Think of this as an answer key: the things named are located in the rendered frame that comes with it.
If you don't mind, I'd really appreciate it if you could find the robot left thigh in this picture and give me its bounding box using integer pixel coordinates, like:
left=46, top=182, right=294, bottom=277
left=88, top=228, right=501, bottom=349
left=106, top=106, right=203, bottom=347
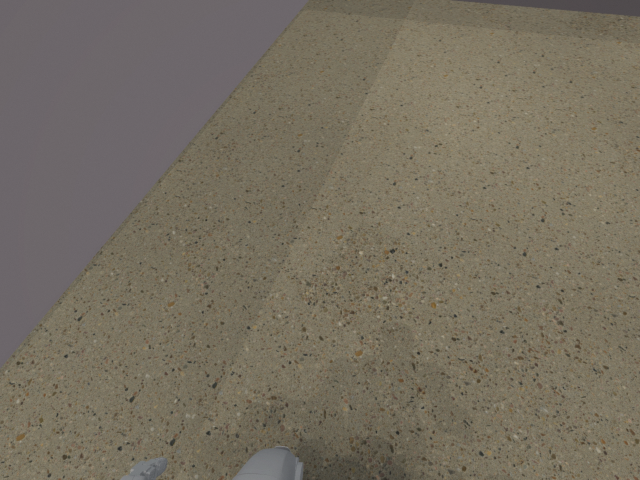
left=232, top=448, right=303, bottom=480

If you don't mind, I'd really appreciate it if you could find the left robot hand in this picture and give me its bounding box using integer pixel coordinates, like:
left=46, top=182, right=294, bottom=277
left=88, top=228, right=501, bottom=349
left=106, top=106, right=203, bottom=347
left=120, top=457, right=168, bottom=480

